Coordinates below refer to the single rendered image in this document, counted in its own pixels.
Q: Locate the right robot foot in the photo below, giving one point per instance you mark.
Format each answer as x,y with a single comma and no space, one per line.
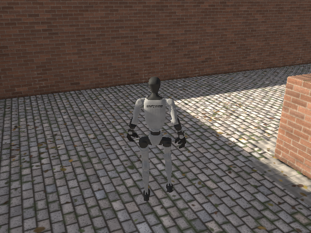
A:
169,188

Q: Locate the robot left hand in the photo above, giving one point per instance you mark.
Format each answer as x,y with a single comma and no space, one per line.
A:
133,135

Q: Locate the right robot upper arm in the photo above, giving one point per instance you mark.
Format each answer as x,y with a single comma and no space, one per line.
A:
172,110

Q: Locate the left robot forearm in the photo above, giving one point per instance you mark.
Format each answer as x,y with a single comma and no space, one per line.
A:
131,127

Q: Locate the robot right shin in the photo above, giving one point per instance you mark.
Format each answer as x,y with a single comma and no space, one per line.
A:
168,168

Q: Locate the right robot forearm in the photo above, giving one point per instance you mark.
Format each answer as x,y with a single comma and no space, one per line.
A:
179,130

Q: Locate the left robot upper arm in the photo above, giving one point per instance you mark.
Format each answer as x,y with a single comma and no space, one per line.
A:
137,110

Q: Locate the robot right hand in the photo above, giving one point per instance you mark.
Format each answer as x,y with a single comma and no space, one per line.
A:
183,141

